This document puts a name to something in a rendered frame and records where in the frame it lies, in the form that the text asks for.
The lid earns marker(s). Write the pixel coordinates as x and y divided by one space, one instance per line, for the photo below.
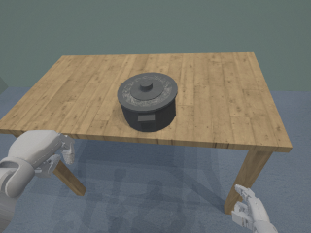
134 99

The robot left hand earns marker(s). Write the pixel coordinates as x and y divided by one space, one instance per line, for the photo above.
38 146

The pot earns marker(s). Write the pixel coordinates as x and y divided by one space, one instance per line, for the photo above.
151 121

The robot right hand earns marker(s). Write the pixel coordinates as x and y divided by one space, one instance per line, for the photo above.
246 215

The robot left forearm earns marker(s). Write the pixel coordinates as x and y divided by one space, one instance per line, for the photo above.
15 175

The robot right forearm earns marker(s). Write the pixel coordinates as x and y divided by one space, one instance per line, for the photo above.
263 226

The knob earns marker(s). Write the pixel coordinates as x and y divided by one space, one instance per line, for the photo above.
146 85

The table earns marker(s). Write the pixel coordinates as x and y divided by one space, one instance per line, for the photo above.
222 102

